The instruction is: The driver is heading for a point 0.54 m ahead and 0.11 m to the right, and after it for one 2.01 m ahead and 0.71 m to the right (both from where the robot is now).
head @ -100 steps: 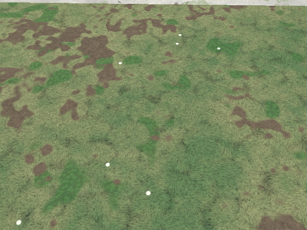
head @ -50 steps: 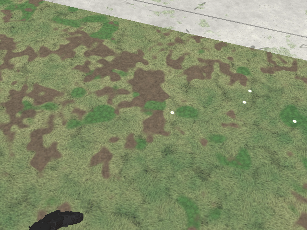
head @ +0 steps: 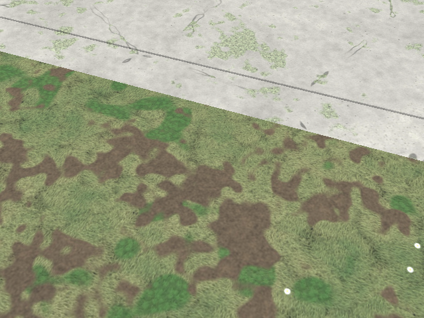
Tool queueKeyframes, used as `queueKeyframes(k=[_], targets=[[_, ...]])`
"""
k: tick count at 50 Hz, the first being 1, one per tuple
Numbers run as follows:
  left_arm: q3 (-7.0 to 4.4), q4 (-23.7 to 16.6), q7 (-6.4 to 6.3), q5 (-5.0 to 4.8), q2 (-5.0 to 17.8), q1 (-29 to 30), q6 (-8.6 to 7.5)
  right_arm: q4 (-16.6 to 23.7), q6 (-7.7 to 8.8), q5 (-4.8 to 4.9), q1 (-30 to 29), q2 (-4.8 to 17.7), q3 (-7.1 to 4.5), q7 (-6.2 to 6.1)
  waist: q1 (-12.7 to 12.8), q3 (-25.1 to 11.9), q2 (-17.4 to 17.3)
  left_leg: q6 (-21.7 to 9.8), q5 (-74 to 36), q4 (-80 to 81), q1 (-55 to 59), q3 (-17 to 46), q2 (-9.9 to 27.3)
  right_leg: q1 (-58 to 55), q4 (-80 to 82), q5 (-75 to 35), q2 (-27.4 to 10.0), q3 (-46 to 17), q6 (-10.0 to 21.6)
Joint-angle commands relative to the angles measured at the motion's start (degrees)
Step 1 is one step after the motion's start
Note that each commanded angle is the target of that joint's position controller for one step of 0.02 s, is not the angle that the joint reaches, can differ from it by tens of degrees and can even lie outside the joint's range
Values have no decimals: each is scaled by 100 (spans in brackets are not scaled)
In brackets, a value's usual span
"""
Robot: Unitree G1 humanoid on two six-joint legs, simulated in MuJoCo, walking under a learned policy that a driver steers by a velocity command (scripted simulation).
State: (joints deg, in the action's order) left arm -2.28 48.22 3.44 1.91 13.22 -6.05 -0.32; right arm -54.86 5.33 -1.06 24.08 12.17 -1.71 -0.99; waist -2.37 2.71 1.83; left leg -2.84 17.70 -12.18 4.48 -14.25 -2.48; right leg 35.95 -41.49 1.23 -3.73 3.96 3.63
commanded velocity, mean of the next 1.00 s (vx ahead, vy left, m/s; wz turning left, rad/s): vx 0.50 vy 0.00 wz -0.42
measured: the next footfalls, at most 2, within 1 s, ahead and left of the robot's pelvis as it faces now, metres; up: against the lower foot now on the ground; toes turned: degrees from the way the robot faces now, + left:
right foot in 0.12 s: +0.22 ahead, -0.08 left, +0.00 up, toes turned -9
left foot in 0.66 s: +0.56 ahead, +0.00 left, +0.00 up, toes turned -23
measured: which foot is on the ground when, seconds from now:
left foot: down 0.00-0.14, up 0.16-0.64, down 0.66-1.00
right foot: up 0.00-0.10, down 0.12-0.66, up 0.68-1.00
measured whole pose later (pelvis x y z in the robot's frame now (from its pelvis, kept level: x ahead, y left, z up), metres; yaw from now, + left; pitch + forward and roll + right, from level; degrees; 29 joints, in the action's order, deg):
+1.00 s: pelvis +0.53 -0.09 +0.01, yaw -25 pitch +1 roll +1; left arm -1.6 46.1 2.5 2.3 14.9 -7.6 -1.5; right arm -53.5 4.9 -0.6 24.5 12.9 -2.1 0.9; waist -2.9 1.4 2.9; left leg -3.4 11.5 -13.0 -2.5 -3.2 -3.5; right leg 34.2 -46.1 7.2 -3.9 -0.7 1.0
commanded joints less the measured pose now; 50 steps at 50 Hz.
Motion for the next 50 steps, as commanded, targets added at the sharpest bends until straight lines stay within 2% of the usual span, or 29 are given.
queueKeyframes(k=[1,3,4,5,6,7,8,9,10,11,12,14,17,23,27,29,30,31,32,33,34,35,36,37,38,40,42,46,50], targets=[[7,-551,27,17,196,589,-79,115,5,-16,198,834,-164,-75,38,325,-562,-382,-4230,-76,14,241,1732,-134,458,304,215,356,245],[-47,-500,-16,31,303,286,-70,93,-57,-32,123,994,-201,-119,228,52,-720,-337,-5886,-852,259,59,1778,-693,534,905,561,569,490],[-100,-402,-43,33,393,-101,-80,93,-110,-44,79,1085,-227,-129,410,-192,-764,-342,-6405,-1552,293,4,1790,-1143,608,1204,764,616,639],[-183,-238,-75,44,530,-680,-118,111,-165,-43,66,1161,-249,-124,641,-545,-743,-329,-6218,-2521,92,-10,1792,-1876,861,1331,935,553,803],[-326,32,-146,106,804,-1576,-157,204,-185,-26,-52,1176,-254,-98,1091,-996,-451,-175,-5064,-3971,-764,-69,1675,-3203,1334,1280,775,82,1055],[-526,36,-248,134,1474,-1878,-132,537,-145,61,91,628,-141,-12,963,-1556,659,116,-1172,-6065,-2914,-74,999,-4925,1486,1697,-881,-2352,1700],[-571,-69,-240,-54,1719,-1772,-73,866,-85,49,-285,831,-204,51,863,-1879,716,262,1377,-7240,-4275,1066,27,-5401,2378,1216,-1683,-4836,2276],[-536,2,-281,-142,1547,-1592,-32,996,-27,3,-891,892,-207,83,861,-1082,60,205,752,-7081,-4829,1630,477,-4911,2527,987,-1478,-3866,2043],[-467,13,-316,-168,1253,-1307,-47,1020,46,49,-907,833,-171,97,633,-487,-143,191,257,-6557,-4677,1580,693,-4088,2647,529,-1300,-3195,1804],[-405,-21,-334,-153,1018,-1024,-80,930,40,19,-810,808,-183,86,350,-159,-395,215,90,-6024,-4328,1581,861,-3460,2738,-36,-959,-2678,1513],[-357,-38,-358,-194,875,-847,-123,914,-55,-91,-711,784,-178,83,154,-81,-356,302,50,-5710,-3960,1595,934,-3022,2798,-505,-672,-2284,1373],[-322,-56,-341,-215,831,-857,-246,907,-257,-191,-589,694,-171,128,26,-253,-220,449,2,-5390,-3593,1534,938,-2729,2831,-1076,-412,-1954,1336],[-371,-4,-322,-201,1040,-1169,-313,1120,-369,-176,-1060,620,-154,167,118,-168,-82,606,-487,-4752,-3839,1413,928,-2562,2963,-977,-212,-1837,1249],[-376,70,-340,-173,1065,-1888,-279,1582,-350,-120,-2385,655,-108,205,641,-26,152,638,-1486,-3239,-4434,1465,724,-3264,2849,-855,-173,-2145,1026],[-383,64,-399,-106,1135,-2119,-265,1839,-262,-63,-2913,710,-59,235,791,-10,216,512,-1489,-2500,-4253,1491,474,-3681,2475,-1430,-307,-2395,973],[-385,21,-447,-91,1183,-1965,-284,1808,-211,-54,-2645,799,-70,233,607,-41,287,346,-1377,-2051,-3626,1516,408,-3656,2322,-1629,-405,-2440,795],[-382,-6,-452,-86,1210,-1819,-304,1706,-185,-49,-2295,865,-98,213,434,-105,319,232,-1220,-1867,-3001,1473,313,-3483,2153,-1961,-408,-2403,672],[-382,-6,-438,-85,1245,-1741,-333,1529,-151,-56,-1760,982,-158,168,206,-320,272,114,-1015,-1752,-2245,1378,147,-3391,1659,-2609,-324,-2328,569],[-358,29,-399,-106,1204,-1716,-366,1300,-86,-83,-994,1097,-222,108,-180,-711,-7,-38,-1123,-1387,-1256,1362,176,-3216,650,-2718,-2,-2028,447],[-257,-82,-355,-135,879,-1795,-412,1227,-33,-191,-135,1427,-299,19,-486,-1433,-486,-316,-162,-1246,-29,2486,1235,-2532,-836,-1385,325,-1715,326],[-182,-129,-340,-304,410,-2648,-400,1145,-84,-261,82,2024,-445,15,-83,-1979,-1931,-1096,251,-607,1184,5300,2670,-842,-2499,2550,1348,-1121,84],[-208,29,-386,-95,844,-2552,-351,1144,-159,-106,-276,1593,-398,76,54,-1480,-1204,-1149,1036,-260,619,5924,2609,-234,-3044,2695,976,-1260,153],[-228,-10,-350,-52,900,-2042,-331,1248,-163,-50,-777,1128,-293,104,125,-669,-558,-1048,1050,-182,-196,4975,2348,-200,-3037,2144,728,-1261,143],[-199,-88,-309,-41,832,-1661,-334,1225,-140,-64,-1007,868,-224,131,144,-340,-279,-919,398,-102,-706,4195,2039,-282,-2776,1826,558,-1199,124],[-193,-138,-271,-18,780,-1503,-307,1150,-108,-68,-1005,789,-189,122,201,-209,-470,-787,-277,-34,-955,3616,1781,-385,-2522,1721,428,-1142,99],[-158,-116,-205,48,678,-1550,-213,945,-18,-25,-818,757,-165,135,305,-239,-782,-706,-1281,46,-1178,2982,1506,-652,-2276,1640,381,-1028,12],[-131,-143,-175,60,612,-1438,-167,788,73,32,-584,800,-179,168,342,-271,-758,-798,-1857,123,-1105,2699,1481,-497,-2122,1554,352,-928,-53],[-29,-446,-112,65,497,-440,-161,570,60,55,-283,799,-182,170,199,11,-690,-870,-1866,500,-1021,2272,1382,108,-1215,857,13,-536,-249],[110,-674,-80,4,304,415,-209,365,36,59,45,882,-199,177,-12,93,-685,-757,-2353,462,-1023,1841,1223,-302,130,242,28,-168,-305]])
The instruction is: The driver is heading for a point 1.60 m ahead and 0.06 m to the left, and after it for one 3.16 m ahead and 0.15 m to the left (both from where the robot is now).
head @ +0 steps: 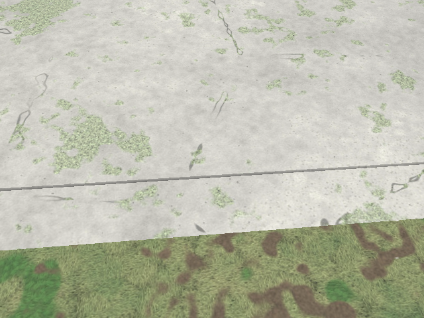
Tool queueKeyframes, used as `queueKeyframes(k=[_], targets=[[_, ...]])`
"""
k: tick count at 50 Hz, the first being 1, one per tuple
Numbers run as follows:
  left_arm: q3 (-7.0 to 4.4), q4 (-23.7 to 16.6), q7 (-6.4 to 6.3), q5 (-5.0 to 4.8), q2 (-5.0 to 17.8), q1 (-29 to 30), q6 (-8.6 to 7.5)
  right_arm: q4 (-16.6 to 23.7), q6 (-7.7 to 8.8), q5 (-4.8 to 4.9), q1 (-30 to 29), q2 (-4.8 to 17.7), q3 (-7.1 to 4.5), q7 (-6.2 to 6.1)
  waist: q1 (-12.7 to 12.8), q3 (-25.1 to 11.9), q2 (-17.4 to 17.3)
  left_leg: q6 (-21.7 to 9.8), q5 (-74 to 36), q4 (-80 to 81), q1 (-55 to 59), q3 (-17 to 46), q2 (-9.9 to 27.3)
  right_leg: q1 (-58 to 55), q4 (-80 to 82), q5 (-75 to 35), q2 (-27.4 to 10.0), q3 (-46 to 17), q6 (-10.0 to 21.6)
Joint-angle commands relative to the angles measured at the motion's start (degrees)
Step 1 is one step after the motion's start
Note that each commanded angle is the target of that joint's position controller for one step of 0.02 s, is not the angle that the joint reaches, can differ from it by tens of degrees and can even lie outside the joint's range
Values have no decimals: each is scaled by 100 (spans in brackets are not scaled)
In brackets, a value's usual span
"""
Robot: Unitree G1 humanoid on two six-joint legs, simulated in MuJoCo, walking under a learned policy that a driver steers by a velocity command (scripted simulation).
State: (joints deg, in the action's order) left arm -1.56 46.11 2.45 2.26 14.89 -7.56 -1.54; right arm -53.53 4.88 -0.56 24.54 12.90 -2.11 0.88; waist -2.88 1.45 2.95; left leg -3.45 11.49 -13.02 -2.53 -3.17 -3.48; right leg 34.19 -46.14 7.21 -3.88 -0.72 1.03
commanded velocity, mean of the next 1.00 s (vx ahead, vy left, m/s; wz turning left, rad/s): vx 0.50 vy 0.00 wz -0.02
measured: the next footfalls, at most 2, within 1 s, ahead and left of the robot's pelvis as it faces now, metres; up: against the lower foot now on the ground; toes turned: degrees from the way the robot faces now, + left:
right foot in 0.18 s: +0.24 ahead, -0.12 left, +0.00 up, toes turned -3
left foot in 0.72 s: +0.54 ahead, +0.07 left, +0.00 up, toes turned +4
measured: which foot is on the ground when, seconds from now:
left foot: down 0.00-0.18, up 0.20-0.70, down 0.72-1.00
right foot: up 0.00-0.16, down 0.18-0.72, up 0.74-1.00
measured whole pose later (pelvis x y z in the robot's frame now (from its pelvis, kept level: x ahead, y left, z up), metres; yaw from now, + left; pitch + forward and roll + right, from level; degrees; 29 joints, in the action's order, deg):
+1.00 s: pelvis +0.52 +0.00 +0.00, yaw +0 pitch -1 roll +0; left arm -2.9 54.2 1.5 2.0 13.5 -11.0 -2.1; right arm -58.0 4.8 -0.6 21.9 12.1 -2.6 0.4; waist -0.9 2.2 2.0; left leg -5.6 10.2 -15.0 -4.5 -5.5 -4.4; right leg 33.2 -56.2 10.0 -5.7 -0.1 2.1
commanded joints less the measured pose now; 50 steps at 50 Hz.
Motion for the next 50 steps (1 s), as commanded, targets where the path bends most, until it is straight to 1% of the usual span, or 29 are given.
queueKeyframes(k=[1,4,6,7,8,9,10,11,12,13,14,15,18,24,27,31,33,34,35,36,37,38,39,40,41,42,43,46,50], targets=[[48,-490,12,-45,153,690,-95,184,76,3,88,846,-166,-11,1,215,-792,-682,-1859,485,-257,701,1354,-249,809,-388,89,363,-22],[31,-571,-34,-60,260,901,-117,52,35,-21,252,907,-176,-37,-13,252,-813,-642,-2233,255,77,762,1584,-469,1193,-199,166,412,137],[-7,-533,-76,-38,334,727,-148,-5,-7,-35,201,965,-190,-68,133,202,-808,-576,-2876,-139,274,745,1679,-863,1465,159,297,449,305],[-50,-389,-107,-14,384,307,-182,-30,-29,-23,154,988,-194,-79,340,12,-752,-505,-3528,-676,302,640,1613,-1438,1732,237,450,504,407],[-123,-92,-156,38,501,-495,-244,-54,-56,-4,151,925,-168,-82,672,-417,-524,-395,-3744,-1660,70,397,1368,-2495,2069,139,554,519,556],[-242,134,-226,150,863,-1511,-299,109,-49,22,58,757,-103,-79,1074,-1083,-106,-258,-2509,-3102,-863,179,1111,-3889,2187,637,-353,-473,852],[-391,191,-275,190,1452,-1911,-268,324,-44,150,537,127,36,-49,886,-1669,1193,5,1116,-5100,-2845,-235,160,-5300,2706,1156,-1990,-3086,1510],[-382,206,-252,-86,1240,-1731,-186,220,-95,-16,326,816,-149,-104,897,-1478,585,-71,1795,-5711,-3394,427,192,-4880,3064,1293,-1975,-3664,1626],[-291,153,-234,-141,903,-1186,-177,310,-89,-33,-56,831,-183,-79,651,-669,287,-128,1325,-5743,-3585,567,498,-4207,3113,1175,-1684,-2763,1494],[-218,130,-206,-131,595,-871,-219,341,-62,-19,-279,687,-144,-38,530,-290,99,-119,938,-5460,-3431,573,680,-3548,3324,675,-1401,-2156,1360],[-178,148,-209,-122,447,-719,-262,314,-97,-38,-335,608,-143,-17,370,-98,121,-82,743,-5170,-3182,541,813,-3128,3488,342,-1124,-1688,1167],[-146,218,-228,-139,339,-683,-301,267,-168,-118,-249,554,-132,15,227,-24,196,-8,637,-4981,-2925,515,884,-2816,3612,-5,-927,-1353,1052],[-175,435,-231,-181,436,-986,-426,268,-297,-165,-373,432,-127,99,119,-29,54,139,314,-4771,-2911,377,896,-2723,3817,-749,-806,-932,1125],[-168,781,-225,-191,439,-1555,-415,687,-320,-125,-1744,358,-76,130,354,333,-19,340,-791,-3439,-3556,153,986,-2978,4051,-1126,-604,-431,1084],[-165,950,-241,-169,478,-1866,-415,848,-300,-99,-2288,301,-15,120,515,387,5,283,-1095,-2739,-3417,-4,851,-3241,3976,-1568,-616,-278,1040],[-168,1164,-303,-107,527,-2140,-375,1038,-256,-94,-2729,389,-11,92,597,481,40,60,-830,-2199,-3408,-62,711,-3920,3696,-2142,-846,-276,1028],[-184,1214,-337,-86,589,-2040,-358,1031,-211,-93,-2588,443,-36,66,454,418,69,-119,-431,-1956,-3017,-134,560,-4112,3327,-2967,-912,-198,948],[-195,1223,-348,-78,640,-1941,-354,936,-185,-95,-2263,498,-71,31,286,245,112,-223,-213,-1834,-2488,-210,388,-4106,2911,-3779,-886,-116,869],[-205,1240,-345,-84,678,-1861,-336,716,-145,-110,-1596,581,-130,-15,-4,-105,76,-345,-186,-1595,-1667,-298,189,-4038,2120,-4358,-775,-5,787],[-180,1216,-337,-115,623,-1794,-327,370,-84,-178,-579,754,-218,-76,-409,-658,-101,-522,-409,-1371,-295,-165,285,-3456,953,-3926,-525,203,667],[-77,1000,-307,-241,285,-1926,-343,206,-46,-325,363,1304,-364,-148,-608,-1428,-811,-937,123,-1267,1415,1553,1720,-1905,-920,-1813,-83,481,482],[-72,1038,-273,-298,33,-2445,-333,146,-96,-250,449,1624,-449,-99,-336,-1911,-1759,-1579,82,-506,2234,4045,2871,-345,-2549,2391,945,272,360],[-205,1010,-294,-151,501,-1891,-298,207,-145,-49,-135,1294,-388,-67,-174,-1172,-820,-1360,561,-328,1552,3676,2524,103,-2853,2009,534,-373,467],[-207,887,-256,-147,441,-1524,-329,304,-137,-11,-717,935,-291,-50,23,-438,-616,-1207,470,-136,666,2857,2341,147,-2639,1452,294,-308,481],[-188,873,-235,-151,312,-1358,-333,319,-102,-35,-990,650,-215,-30,167,-125,-471,-1032,104,96,90,2307,2062,-40,-2310,1112,94,-253,471],[-189,890,-216,-76,241,-1357,-274,255,-64,-18,-1037,513,-172,-42,302,46,-579,-892,-302,219,-308,1882,1837,-276,-2062,977,-16,-212,413],[-166,936,-180,-23,134,-1474,-198,175,-32,-14,-1017,396,-132,-53,422,37,-671,-804,-530,330,-565,1557,1680,-545,-1893,892,-77,-177,341],[-165,858,-101,-5,31,-1216,-85,-65,89,13,-582,539,-158,-60,478,90,-625,-873,-1138,516,-633,1163,1571,-391,-1587,614,-135,-6,185],[-149,522,-71,-33,55,-193,-51,-244,89,11,-168,550,-140,-65,292,372,-607,-842,-1363,723,-394,835,1415,293,-629,-159,-271,183,-1]])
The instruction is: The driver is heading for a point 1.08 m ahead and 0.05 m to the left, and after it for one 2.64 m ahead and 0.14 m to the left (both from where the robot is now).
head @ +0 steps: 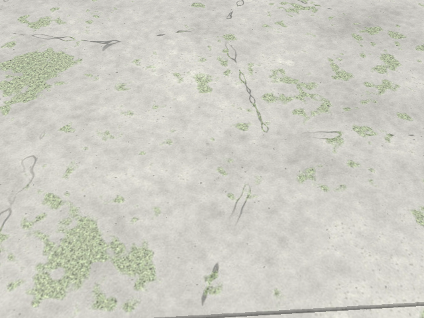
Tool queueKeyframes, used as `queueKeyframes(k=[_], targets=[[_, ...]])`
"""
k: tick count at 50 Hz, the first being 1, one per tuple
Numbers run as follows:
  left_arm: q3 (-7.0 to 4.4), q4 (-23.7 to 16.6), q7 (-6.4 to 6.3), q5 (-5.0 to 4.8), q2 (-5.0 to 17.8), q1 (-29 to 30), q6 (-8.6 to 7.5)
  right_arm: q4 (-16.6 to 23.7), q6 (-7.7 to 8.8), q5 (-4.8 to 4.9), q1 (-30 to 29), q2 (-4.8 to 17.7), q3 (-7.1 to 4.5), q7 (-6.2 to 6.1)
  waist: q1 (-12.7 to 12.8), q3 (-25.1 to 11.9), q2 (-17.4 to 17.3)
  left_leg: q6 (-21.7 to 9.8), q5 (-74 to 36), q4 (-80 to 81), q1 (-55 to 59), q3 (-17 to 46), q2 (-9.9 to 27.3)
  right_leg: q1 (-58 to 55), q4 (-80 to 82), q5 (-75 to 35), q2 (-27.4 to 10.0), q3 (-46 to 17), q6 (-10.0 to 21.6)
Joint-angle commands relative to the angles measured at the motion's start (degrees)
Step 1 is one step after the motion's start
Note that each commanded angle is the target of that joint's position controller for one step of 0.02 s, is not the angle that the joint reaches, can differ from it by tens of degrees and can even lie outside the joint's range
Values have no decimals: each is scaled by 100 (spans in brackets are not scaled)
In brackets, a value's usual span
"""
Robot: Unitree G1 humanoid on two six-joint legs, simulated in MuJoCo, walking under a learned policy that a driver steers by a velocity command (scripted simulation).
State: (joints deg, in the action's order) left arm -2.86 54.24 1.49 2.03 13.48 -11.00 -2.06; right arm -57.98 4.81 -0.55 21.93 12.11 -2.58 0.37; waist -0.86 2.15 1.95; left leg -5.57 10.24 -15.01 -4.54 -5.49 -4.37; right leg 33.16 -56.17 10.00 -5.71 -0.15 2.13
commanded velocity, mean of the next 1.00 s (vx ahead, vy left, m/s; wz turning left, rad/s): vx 0.36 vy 0.00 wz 0.00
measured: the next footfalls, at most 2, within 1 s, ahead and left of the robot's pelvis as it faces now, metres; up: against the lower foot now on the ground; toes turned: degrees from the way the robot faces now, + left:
right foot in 0.28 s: +0.32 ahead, -0.12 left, +0.00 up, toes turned -4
left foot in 0.78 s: +0.55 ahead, +0.04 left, +0.00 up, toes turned +3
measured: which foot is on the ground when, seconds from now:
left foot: down 0.00-0.28, up 0.30-0.76, down 0.78-1.00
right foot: up 0.00-0.26, down 0.28-0.80, up 0.82-1.00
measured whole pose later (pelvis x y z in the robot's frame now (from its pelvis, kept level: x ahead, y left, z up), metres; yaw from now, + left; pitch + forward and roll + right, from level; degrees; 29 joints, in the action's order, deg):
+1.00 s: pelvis +0.44 -0.02 -0.01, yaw +0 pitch -1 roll +0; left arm -1.7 61.4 -1.9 1.4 9.7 -13.4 0.4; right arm -59.0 2.4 -1.1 12.5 9.3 -0.5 -1.7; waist 0.2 4.0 1.2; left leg -5.6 5.7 -23.3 -16.7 -5.6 -2.5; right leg 17.8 -45.7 26.6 -0.5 -1.2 0.3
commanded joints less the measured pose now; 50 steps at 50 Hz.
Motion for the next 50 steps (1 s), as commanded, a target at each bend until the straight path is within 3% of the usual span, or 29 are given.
queueKeyframes(k=[1,4,9,11,12,13,14,15,16,17,18,20,23,26,28,31,34,37,38,39,40,41,42,43,44,46,50], targets=[[-1,-366,31,-25,171,380,-8,169,91,10,165,611,-82,-14,43,331,-504,-597,-1362,916,-149,974,1451,395,715,-607,-70,178,-136],[62,-542,37,-63,86,945,-32,61,95,-1,435,638,-72,-32,-117,355,-549,-540,-1755,862,68,794,1415,207,1561,-985,74,352,-122],[51,-771,6,-67,205,1428,-85,-134,44,-74,729,697,-83,-114,-201,432,-589,-554,-2505,504,925,790,1722,167,2234,-648,240,406,117],[6,-728,-23,-67,282,1153,-139,-146,26,-97,572,765,-105,-147,-4,304,-623,-453,-3538,19,1071,690,1769,-378,2484,-200,431,480,304],[-44,-580,-59,-60,354,674,-173,-148,15,-102,488,811,-119,-151,206,58,-644,-379,-4273,-550,1058,619,1725,-1010,2631,-25,618,553,414],[-116,-266,-108,-25,448,-239,-229,-141,-8,-79,392,800,-111,-138,598,-400,-475,-268,-4420,-1584,807,419,1511,-2108,3016,-222,775,642,560],[-237,1,-177,102,808,-1292,-285,-6,1,-31,356,667,-56,-119,954,-1064,-147,-149,-3090,-3057,-239,258,1267,-3643,3065,44,-3,-209,840],[-413,73,-197,173,1460,-1874,-265,146,4,211,994,71,65,-42,785,-1902,1202,165,548,-5413,-2374,-90,224,-5384,3529,623,-1782,-3051,1689],[-367,31,-152,-42,1212,-1453,-176,77,-11,43,688,615,-88,-69,709,-1747,480,57,1876,-5976,-2960,764,166,-4986,4067,760,-1746,-3765,1654],[-284,-67,-138,-126,934,-761,-166,235,-7,10,179,667,-135,-55,438,-814,241,7,1363,-5957,-3218,862,510,-4133,4130,841,-1510,-2754,1459],[-189,-115,-113,-116,570,-408,-204,284,22,3,-64,574,-115,-28,308,-383,12,9,946,-5634,-3069,850,711,-3399,4368,414,-1262,-2154,1294],[-84,3,-144,-142,236,-266,-281,234,-100,-129,-12,374,-103,17,-20,-39,147,107,638,-5064,-2536,800,946,-2544,4644,-235,-764,-1260,931],[-85,217,-160,-157,339,-679,-405,260,-257,-176,-105,243,-98,102,-130,-29,133,269,391,-4774,-2498,635,983,-2393,4811,-891,-611,-830,973],[-92,319,-161,-154,440,-982,-419,520,-318,-161,-862,310,-103,125,-23,215,89,426,-177,-4189,-3104,512,1126,-2529,5051,-887,-545,-637,1003],[-42,373,-166,-143,367,-1113,-405,632,-303,-121,-1225,269,-75,107,13,349,39,514,-440,-3557,-3124,371,1065,-2588,4880,-2324,-448,-320,943],[9,483,-181,-131,352,-1322,-389,679,-262,-55,-1527,78,33,46,122,173,175,472,-833,-2602,-2474,67,761,-2666,4452,-3964,-249,190,736],[49,609,-231,-99,311,-1488,-329,643,-231,-48,-1605,149,53,-40,213,51,358,334,-916,-2143,-2223,53,575,-3129,4084,-4321,-321,186,699],[33,651,-309,-79,359,-1325,-272,420,-134,-92,-1059,344,-10,-128,-16,-78,369,100,-512,-1562,-1632,152,394,-3452,3285,-4634,-465,-9,631],[23,665,-320,-122,386,-1222,-254,225,-55,-122,-553,377,-40,-156,-278,-233,158,22,-1072,-889,-1053,145,355,-3449,2631,-4368,-326,51,502],[39,631,-329,-172,343,-1347,-271,65,46,-182,-43,653,-102,-184,-370,-637,-208,-74,-3238,-854,-16,577,912,-2951,1832,-3215,-73,154,310],[125,625,-355,-329,-34,-1957,-248,30,72,-238,393,1017,-167,-176,-204,-1427,-1028,-758,-6314,-1421,1382,1822,2385,-1937,338,153,507,425,129],[88,861,-357,-418,-69,-2397,-108,43,-24,17,261,842,-117,-140,-139,-2092,-1383,-1546,-6685,-1206,1477,2687,2931,-1616,-559,2650,1004,83,32],[27,856,-359,-213,144,-2022,4,167,-82,115,-208,626,-55,-112,-25,-1552,-807,-1494,-5346,-859,735,2369,2700,-1460,-767,2695,783,-248,4],[18,756,-331,-60,71,-1517,50,222,-128,77,-638,433,11,-138,26,-863,-648,-1299,-4100,-524,62,2111,2426,-1272,-717,2483,698,-265,-25],[23,735,-306,-15,-30,-1275,95,234,-165,21,-881,261,82,-188,156,-429,-515,-1048,-3329,-214,-542,1784,2152,-1355,-362,2137,538,-308,-71],[67,818,-289,-1,-206,-1347,216,193,-200,-41,-1067,200,130,-257,369,-279,-679,-713,-2631,14,-1192,1257,1730,-1894,356,1706,483,-178,-175],[108,945,-386,-82,-222,-1244,381,61,-200,-65,-841,397,112,-220,288,-500,-725,-586,-1115,161,-1144,1274,1621,-2186,1448,1460,527,-6,-224]])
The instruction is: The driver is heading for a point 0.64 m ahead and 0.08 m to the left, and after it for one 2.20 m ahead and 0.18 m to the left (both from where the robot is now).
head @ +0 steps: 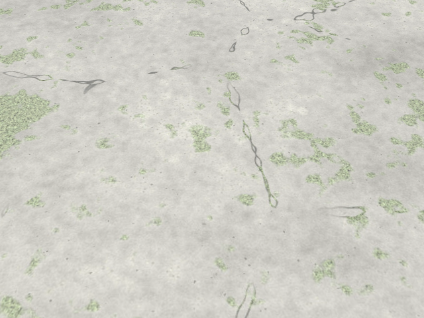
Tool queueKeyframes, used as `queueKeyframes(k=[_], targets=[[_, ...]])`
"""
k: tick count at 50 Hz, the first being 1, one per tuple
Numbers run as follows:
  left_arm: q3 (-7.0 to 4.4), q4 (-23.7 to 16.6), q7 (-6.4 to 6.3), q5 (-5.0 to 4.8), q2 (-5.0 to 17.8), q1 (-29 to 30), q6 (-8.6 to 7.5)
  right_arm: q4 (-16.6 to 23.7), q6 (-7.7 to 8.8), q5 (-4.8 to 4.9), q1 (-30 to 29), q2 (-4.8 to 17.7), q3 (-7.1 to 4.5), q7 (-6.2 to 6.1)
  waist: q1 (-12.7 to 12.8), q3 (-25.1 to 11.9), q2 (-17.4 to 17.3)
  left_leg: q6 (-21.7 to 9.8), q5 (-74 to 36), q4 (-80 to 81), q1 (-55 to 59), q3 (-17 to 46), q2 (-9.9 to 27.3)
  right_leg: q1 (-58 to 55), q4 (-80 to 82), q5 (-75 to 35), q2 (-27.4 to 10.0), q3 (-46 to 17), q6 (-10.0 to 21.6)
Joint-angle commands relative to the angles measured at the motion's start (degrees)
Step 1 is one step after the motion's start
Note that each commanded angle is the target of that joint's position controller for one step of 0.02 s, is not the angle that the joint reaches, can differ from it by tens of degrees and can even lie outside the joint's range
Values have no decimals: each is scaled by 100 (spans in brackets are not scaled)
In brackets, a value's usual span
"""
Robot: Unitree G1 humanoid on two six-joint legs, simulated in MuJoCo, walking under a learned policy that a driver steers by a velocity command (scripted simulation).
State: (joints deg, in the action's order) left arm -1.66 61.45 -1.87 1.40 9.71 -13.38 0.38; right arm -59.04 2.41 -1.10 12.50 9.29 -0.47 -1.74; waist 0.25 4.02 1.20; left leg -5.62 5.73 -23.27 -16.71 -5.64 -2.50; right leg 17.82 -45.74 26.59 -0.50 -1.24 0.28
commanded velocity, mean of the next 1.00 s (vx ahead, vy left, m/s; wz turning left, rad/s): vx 0.12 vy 0.00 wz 0.00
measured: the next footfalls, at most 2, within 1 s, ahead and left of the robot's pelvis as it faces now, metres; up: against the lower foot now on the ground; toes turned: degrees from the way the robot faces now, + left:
right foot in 0.12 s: +0.05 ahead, -0.14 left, +0.00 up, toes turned +0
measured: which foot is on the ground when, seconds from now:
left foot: down 0.00-1.00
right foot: up 0.00-0.10, down 0.12-0.92, up 0.94-1.00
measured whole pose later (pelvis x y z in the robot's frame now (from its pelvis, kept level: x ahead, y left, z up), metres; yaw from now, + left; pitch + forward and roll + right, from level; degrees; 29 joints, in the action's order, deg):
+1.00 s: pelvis +0.13 +0.01 +0.00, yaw +0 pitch +0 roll +0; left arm -2.9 63.9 0.0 1.8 10.7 -23.1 -2.8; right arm -59.8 4.3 -1.3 19.0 10.1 -3.2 -0.2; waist -0.4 -0.1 2.0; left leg -4.4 16.8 -28.9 -12.5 -5.5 -1.7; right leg 15.3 -53.4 23.9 -0.6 0.5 4.6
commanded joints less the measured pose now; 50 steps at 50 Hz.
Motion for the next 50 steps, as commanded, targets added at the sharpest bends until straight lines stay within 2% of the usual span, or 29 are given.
queueKeyframes(k=[1,4,6,7,8,9,10,13,16,30,31,33,34,35,37,38,39,41,43,44,45,46,47,48,49,50], targets=[[-5,225,-60,-29,178,-912,160,148,12,-4,104,714,-109,-4,143,-654,-703,-541,0,1083,0,1346,1417,-699,601,-358,-9,124,-28],[32,303,-46,-10,158,-873,151,133,-127,64,-47,747,-131,0,207,-379,-660,-290,1879,1277,-488,1431,1304,-1125,1480,-1060,-2,256,56],[65,303,-48,50,240,-867,80,64,-198,87,111,691,-140,3,168,-64,-387,96,2482,1304,-751,1449,1187,-1272,2309,-1378,-277,-93,159],[61,273,-56,47,392,-794,27,44,-227,110,285,626,-153,13,-18,97,-152,249,2232,1232,-638,1311,955,-958,2527,-1062,-478,-401,227],[68,307,-50,-40,382,-679,-11,16,-252,128,330,533,-145,24,-106,278,310,297,1631,1029,-127,1035,729,-230,2741,-626,-496,-523,263],[107,300,-49,-64,261,-607,-71,-41,-252,97,390,490,-132,32,-159,194,404,292,1102,746,431,957,693,73,2979,-498,-543,-593,222],[115,294,-54,-86,258,-536,-120,-97,-244,72,491,436,-122,36,-226,89,433,285,771,594,774,909,679,199,3106,-520,-561,-610,183],[108,284,-77,-103,290,-569,-170,-214,-206,36,581,468,-112,42,-229,-3,127,267,607,572,833,952,740,-16,3080,-845,-500,-525,181],[119,329,-74,-86,228,-757,-155,-286,-189,56,547,409,-81,27,-146,39,-31,284,633,629,635,957,752,-237,2997,-1052,-479,-474,232],[159,398,-80,-93,137,-972,-163,-579,-179,60,782,288,-14,-30,-97,38,-94,310,236,515,658,939,779,-487,2929,-1491,-465,-404,285],[161,421,-78,-85,127,-1051,-161,-602,-184,56,824,271,-10,-28,-83,-67,-85,306,600,506,689,909,722,-525,2976,-1082,-421,-394,303],[77,401,-71,-70,309,-1129,-122,-558,-219,45,805,362,-63,-14,-51,60,62,218,1821,182,417,721,459,-381,2969,341,-318,-460,464],[34,352,-58,-60,393,-1149,-93,-503,-237,22,763,377,-85,7,-16,255,174,163,2428,-17,78,644,346,-269,3061,1117,-382,-644,598],[1,333,-46,-60,440,-1276,-79,-416,-239,-1,634,333,-87,36,74,504,279,151,2640,-282,-347,565,252,-261,3251,1663,-564,-959,749],[-103,390,-51,-66,635,-1565,-95,-196,-170,-82,313,90,-50,113,230,794,764,213,1880,-1306,-1086,111,96,-628,3866,2104,-1335,-1927,1140],[-143,381,-52,-50,675,-1554,-122,-79,-114,-127,170,137,-67,144,254,853,770,192,1641,-1698,-1310,178,293,-709,3992,1837,-1608,-2173,1294],[-165,358,-44,-21,679,-1526,-162,17,-56,-114,95,245,-109,175,229,792,649,171,1726,-1929,-1526,272,389,-903,4009,1482,-1681,-2206,1356],[-201,316,-20,-2,707,-1406,-251,162,62,-71,75,324,-158,234,118,706,562,137,1809,-1764,-1512,353,520,-1090,3818,868,-1622,-1941,1324],[-219,253,1,-47,687,-1183,-316,174,147,1,260,258,-187,259,-77,606,492,129,1471,-1071,-659,131,361,-774,3542,308,-1315,-1407,1153],[-229,200,11,-79,698,-991,-329,36,172,32,700,184,-202,258,-313,523,402,125,1128,-569,259,-55,177,-273,3243,91,-1099,-1077,1047],[-222,158,24,-72,652,-909,-356,-193,187,43,1327,237,-261,233,-547,356,180,131,1066,-276,1327,-45,19,301,2706,-240,-842,-782,930],[-155,44,64,-46,434,-751,-425,-372,230,-16,2071,553,-371,165,-867,117,-602,16,1626,341,2311,970,706,983,1348,-702,-381,-156,718],[-48,-234,139,-68,0,-766,-489,-498,209,-5,2845,1266,-543,118,-984,-275,-2151,-560,3097,1424,3073,3526,2175,2160,-556,88,380,705,419],[-165,-346,185,115,501,-462,-471,-552,122,-8,2673,1010,-480,104,-781,48,-1431,-830,3469,1641,2479,4256,2489,2506,-1640,394,169,276,512],[-174,-420,251,128,452,-200,-472,-301,123,-40,1951,822,-409,116,-461,438,-632,-763,3342,1572,1946,3688,2328,2644,-1986,-183,-175,61,587],[-142,-396,306,68,315,-204,-506,-142,165,-41,1507,762,-384,136,-278,459,-342,-649,2681,1627,1611,3129,2086,2461,-1929,-728,-323,-11,579]])
Keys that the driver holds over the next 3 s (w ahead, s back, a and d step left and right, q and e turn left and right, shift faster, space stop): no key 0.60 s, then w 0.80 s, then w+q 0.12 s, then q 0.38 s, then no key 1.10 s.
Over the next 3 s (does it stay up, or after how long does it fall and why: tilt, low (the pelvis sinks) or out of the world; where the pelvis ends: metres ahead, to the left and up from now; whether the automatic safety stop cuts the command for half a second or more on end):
stays up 0.67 -0.02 0.01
